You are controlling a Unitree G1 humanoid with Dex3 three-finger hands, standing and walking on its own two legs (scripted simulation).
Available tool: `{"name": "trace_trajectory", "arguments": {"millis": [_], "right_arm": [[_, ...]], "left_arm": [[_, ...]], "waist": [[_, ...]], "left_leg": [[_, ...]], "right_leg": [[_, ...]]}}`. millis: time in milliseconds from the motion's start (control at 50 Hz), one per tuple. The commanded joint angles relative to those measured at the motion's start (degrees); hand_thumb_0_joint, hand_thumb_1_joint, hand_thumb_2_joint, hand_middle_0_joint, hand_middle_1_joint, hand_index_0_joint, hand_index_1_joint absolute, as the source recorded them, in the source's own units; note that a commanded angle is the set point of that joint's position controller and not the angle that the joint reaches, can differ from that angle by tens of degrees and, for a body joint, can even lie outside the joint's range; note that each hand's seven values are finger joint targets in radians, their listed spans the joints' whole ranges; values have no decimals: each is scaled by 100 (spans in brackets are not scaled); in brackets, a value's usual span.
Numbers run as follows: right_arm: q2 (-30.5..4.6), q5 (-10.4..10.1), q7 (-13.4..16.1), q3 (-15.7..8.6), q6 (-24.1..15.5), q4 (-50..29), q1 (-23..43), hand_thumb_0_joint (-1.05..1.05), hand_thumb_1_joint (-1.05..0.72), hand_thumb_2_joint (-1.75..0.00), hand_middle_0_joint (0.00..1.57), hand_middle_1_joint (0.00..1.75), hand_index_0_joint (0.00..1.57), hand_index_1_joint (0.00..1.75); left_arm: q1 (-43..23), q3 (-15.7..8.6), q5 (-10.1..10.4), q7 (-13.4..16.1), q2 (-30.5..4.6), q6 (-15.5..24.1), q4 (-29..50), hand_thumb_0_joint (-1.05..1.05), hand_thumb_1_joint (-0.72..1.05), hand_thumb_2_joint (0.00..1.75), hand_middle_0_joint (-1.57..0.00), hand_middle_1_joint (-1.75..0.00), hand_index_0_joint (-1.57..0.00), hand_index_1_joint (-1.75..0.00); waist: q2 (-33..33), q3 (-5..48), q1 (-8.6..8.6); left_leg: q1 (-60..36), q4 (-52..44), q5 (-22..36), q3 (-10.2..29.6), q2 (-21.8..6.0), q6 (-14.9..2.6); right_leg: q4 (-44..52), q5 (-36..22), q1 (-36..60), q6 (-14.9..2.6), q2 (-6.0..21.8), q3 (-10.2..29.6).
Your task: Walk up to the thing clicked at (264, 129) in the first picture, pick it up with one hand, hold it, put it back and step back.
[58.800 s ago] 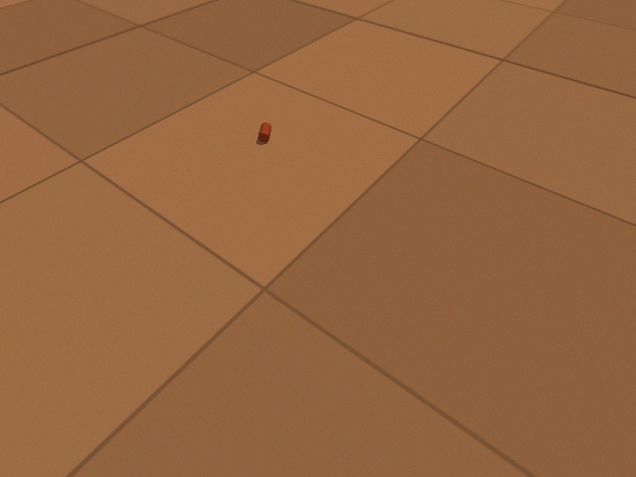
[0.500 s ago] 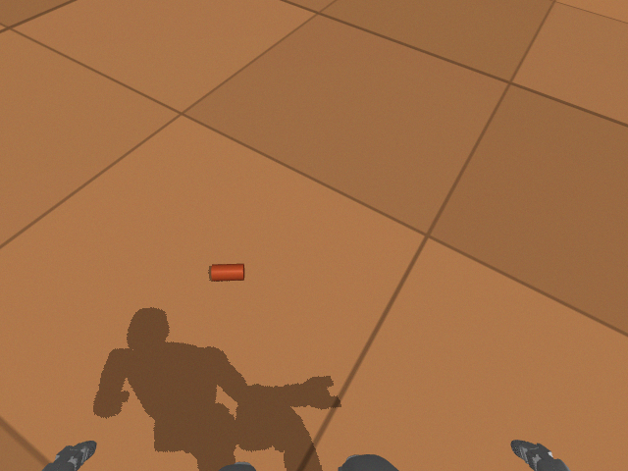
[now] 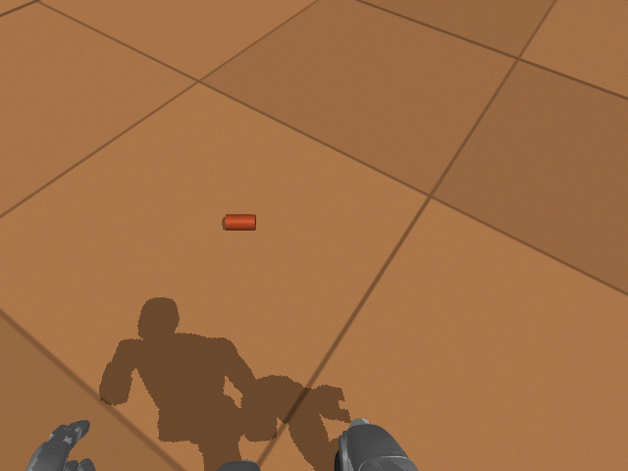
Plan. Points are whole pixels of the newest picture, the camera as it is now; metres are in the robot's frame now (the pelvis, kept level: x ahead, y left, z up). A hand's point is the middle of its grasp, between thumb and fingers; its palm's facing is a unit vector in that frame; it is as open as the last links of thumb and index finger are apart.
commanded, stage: step back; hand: left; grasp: from above
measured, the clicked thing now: (240, 222) +0.97 +0.22 -0.72
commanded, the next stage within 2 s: stand in 1.40 s
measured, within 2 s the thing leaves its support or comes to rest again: neither
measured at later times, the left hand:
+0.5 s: hand out of the picture -0.06 +0.25 -0.12, palm faces +0.00 -0.91 -0.42, open 7.4 cm
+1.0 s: hand out of the picture -0.01 +0.23 -0.13, palm faces +0.03 -0.93 -0.38, open 7.4 cm
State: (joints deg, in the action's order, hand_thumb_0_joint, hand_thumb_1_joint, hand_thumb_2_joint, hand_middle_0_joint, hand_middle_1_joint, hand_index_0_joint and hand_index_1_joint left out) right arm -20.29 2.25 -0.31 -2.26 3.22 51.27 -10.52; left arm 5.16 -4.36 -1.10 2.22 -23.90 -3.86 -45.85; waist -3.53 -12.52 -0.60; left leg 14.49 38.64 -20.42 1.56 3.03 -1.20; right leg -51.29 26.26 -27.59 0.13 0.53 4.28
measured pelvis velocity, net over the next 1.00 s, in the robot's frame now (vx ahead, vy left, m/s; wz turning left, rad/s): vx -0.11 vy -0.03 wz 0.02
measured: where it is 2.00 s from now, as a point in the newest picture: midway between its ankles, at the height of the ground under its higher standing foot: outside the picture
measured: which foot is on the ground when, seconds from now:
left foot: down 0.00-0.30, up 0.32-0.56, down 0.58-1.00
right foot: up 0.00-0.24, down 0.26-0.62, up 0.64-0.86, down 0.88-1.00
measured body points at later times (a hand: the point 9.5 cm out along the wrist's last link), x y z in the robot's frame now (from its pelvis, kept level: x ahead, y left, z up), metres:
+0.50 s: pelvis -0.13 -0.02 +0.01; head -0.12 -0.04 +0.46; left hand -0.06 +0.30 -0.09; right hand -0.08 -0.34 -0.12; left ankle -0.13 +0.13 -0.69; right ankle -0.14 -0.14 -0.72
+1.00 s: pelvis -0.11 -0.03 +0.01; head -0.10 -0.04 +0.46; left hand -0.01 +0.28 -0.10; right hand -0.05 -0.35 -0.12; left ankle -0.13 +0.10 -0.70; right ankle -0.06 -0.15 -0.72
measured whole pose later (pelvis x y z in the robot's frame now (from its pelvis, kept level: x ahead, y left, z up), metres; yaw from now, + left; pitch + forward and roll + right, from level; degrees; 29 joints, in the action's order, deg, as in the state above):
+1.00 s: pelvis -0.11 -0.03 +0.01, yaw +1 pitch -3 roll +0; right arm -21.8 0.9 0.4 -2.5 0.8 56.8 -13.4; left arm 8.0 -3.0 -1.8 -0.6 -20.1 1.5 -55.9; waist 1.7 -4.3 -0.3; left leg 15.7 46.1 -30.8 4.7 0.6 -0.1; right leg -35.6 15.4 -17.1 -1.2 0.6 -2.5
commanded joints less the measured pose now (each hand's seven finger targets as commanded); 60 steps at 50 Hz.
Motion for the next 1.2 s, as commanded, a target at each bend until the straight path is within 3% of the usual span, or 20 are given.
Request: {"name": "trace_trajectory", "arguments": {"millis": [0, 40, 160, 220, 260, 300, 360, 480, 540, 560, 600, 640, 720, 780, 840, 880, 920, 1080, 1120, 1180], "right_arm": [[-1740, 73, 171, -442, -247, -719, 622, 0, -90, -90, 20, 30, 20, 30], [-1518, 13, 194, -375, -246, -754, 702, 0, -90, -90, 20, 30, 20, 30], [-1536, -23, 146, -425, -192, -563, 71, 0, -90, -90, 20, 30, 20, 30], [-1638, -59, 92, -424, -78, -542, 307, 0, -90, -90, 20, 30, 20, 30], [-1095, -95, 72, -265, -88, -615, 239, 0, -90, -90, 20, 30, 20, 30], [-1428, -27, 161, -425, -82, -559, 535, 0, -90, -90, 20, 30, 20, 30], [-1376, -154, 63, -394, -160, -206, 208, 0, -90, -90, 20, 30, 20, 30], [-1222, -27, -20, -307, -419, -189, 284, 0, -90, -90, 20, 30, 20, 30], [-1163, -25, 1, -373, -570, 80, -269, 0, -90, -90, 20, 30, 20, 30], [-1268, -2, 33, -461, -613, 184, -437, 0, -90, -90, 20, 30, 20, 30], [-2061, 74, 75, -625, -647, 179, -703, 0, -90, -90, 20, 30, 20, 30], [-2082, 20, 55, -652, -640, 84, -442, 0, -90, -90, 20, 30, 20, 30], [-1560, -1, 77, -500, -708, 54, -474, 0, -90, -90, 20, 30, 20, 30], [-1557, -21, 77, -479, -626, -1, -278, 0, -90, -90, 20, 30, 20, 30], [-1140, -146, 92, -270, -477, -135, 134, 0, -90, -90, 20, 30, 20, 30], [-736, -196, 133, -129, -439, -210, -80, 0, -90, -90, 20, 30, 20, 30], [-1240, -125, 176, -318, -339, 175, -551, 0, -90, -90, 20, 30, 20, 30], [-1039, -54, 105, -249, -450, 626, -613, 0, -90, -90, 20, 30, 20, 30], [-1272, 23, 135, -324, -502, 627, -404, 0, -90, -90, 20, 30, 20, 30], [-1492, -50, 86, -270, -518, 485, 612, 0, -90, -90, 20, 30, 20, 30]], "left_arm": [[84, -319, 64, 2, -1043, 81, 306, 0, 90, 90, -20, -30, -20, -30], [554, -309, 89, -38, -1010, 74, 154, 0, 90, 90, -20, -30, -20, -30], [410, -188, -9, -89, -819, 320, 136, 0, 90, 90, -20, -30, -20, -30], [1094, -191, -71, -81, -761, 464, -343, 0, 90, 90, -20, -30, -20, -30], [1131, -379, -198, -72, -1355, 528, -456, 0, 90, 90, -20, -30, -20, -30], [59, -507, -203, -83, -2022, 476, -87, 0, 90, 90, -20, -30, -20, -30], [-281, -333, -142, -87, -1244, 570, -52, 0, 90, 90, -20, -30, -20, -30], [541, -421, -194, -198, -1353, 601, -361, 0, 90, 90, -20, -30, -20, -30], [318, -315, -123, -261, -1284, 476, -283, 0, 90, 90, -20, -30, -20, -30], [443, -193, -121, -263, -1019, 452, -277, 0, 90, 90, -20, -30, -20, -30], [82, -102, -3, -249, -689, 466, -141, 0, 90, 90, -20, -30, -20, -30], [-114, -250, -58, -261, -1259, 518, -169, 0, 90, 90, -20, -30, -20, -30], [217, -194, -29, -353, -932, 573, -345, 0, 90, 90, -20, -30, -20, -30], [167, -183, -2, -345, -811, 586, -389, 0, 90, 90, -20, -30, -20, -30], [901, -225, 17, -217, -850, 664, -819, 0, 90, 90, -20, -30, -20, -30], [966, -374, -103, -133, -1453, 708, -814, 0, 90, 90, -20, -30, -20, -30], [-95, -340, -103, -161, -1618, 682, -495, 0, 90, 90, -20, -30, -20, -30], [-445, -166, 16, -175, -1177, 642, -624, 0, 90, 90, -20, -30, -20, -30], [-375, -43, 62, -172, -858, 615, -622, 0, 90, 90, -20, -30, -20, -30], [-237, -24, 122, -140, -861, 609, -878, 0, 90, 90, -20, -30, -20, -30]], "waist": [[1135, 1229, -33], [1053, 1176, -275], [1376, 1652, 228], [1352, 1875, -69], [-184, 1571, -95], [-876, 733, -217], [-202, 429, 89], [-803, 674, -374], [-549, 982, -15], [-62, 1202, 41], [1471, 1082, 286], [992, 513, 247], [1222, 844, 182], [1518, 871, 158], [956, 1246, -318], [-552, 1437, -325], [-327, 1108, 26], [-465, 1213, 222], [193, 1384, 156], [700, 1235, -184]], "left_leg": [[473, -1641, 2919, 1618, -1895, -1301], [198, -1391, 3051, 977, -1495, -971], [-1135, -1171, 1713, 1106, -1549, -1135], [-651, -589, 1340, 845, -1383, -818], [1423, 570, -335, 459, -470, -202], [866, 1798, -1172, 763, -349, 184], [966, 1903, -223, 722, 24, 163], [1303, 11, -879, 210, -211, 243], [-144, -1901, -76, -199, -98, 118], [-1007, -1929, 330, 228, -183, 34], [-1451, -2721, -1788, 3399, -2145, -881], [-378, -2767, -1991, 3238, -2338, -1405], [-909, -2079, 735, 1597, -1488, -885], [-274, -1846, 1306, 1156, -1386, -796], [592, -649, 1196, 554, -906, -362], [1594, 653, -570, 473, -40, 22], [485, 1329, -1484, 402, -342, 135], [-357, -1117, 350, -85, -342, 85], [-636, -1639, 1472, 722, -870, -82], [326, -1487, 1528, 1049, -1391, -465]], "right_leg": [[-2290, 546, 324, -63, -537, 655], [-2379, 171, 73, -94, -657, 521], [926, 324, 508, 106, -163, -161], [3339, -814, 1742, -88, -283, -495], [3297, -436, 2537, -478, 801, 1688], [3921, 1583, -233, -1563, 2344, 3072], [3454, 331, 409, -978, 1165, 1200], [3406, 1014, 1954, -994, 1232, 1311], [2584, -138, 1608, -846, 1053, 684], [1920, -492, 1059, -595, 747, 289], [204, 502, -898, -136, -178, -643], [-275, 438, -441, -200, 292, 17], [514, -69, -206, -137, 233, -309], [1318, -364, 818, -109, 79, -536], [2654, -1642, 2514, -92, -93, -602], [3319, -1071, 2863, -506, 1344, 1635], [3725, 776, 976, -1378, 2225, 2440], [2585, -1688, 980, -672, 1189, 467], [1896, -2297, 953, -318, 806, 66], [2118, -1213, 1798, -123, 290, -325]]}}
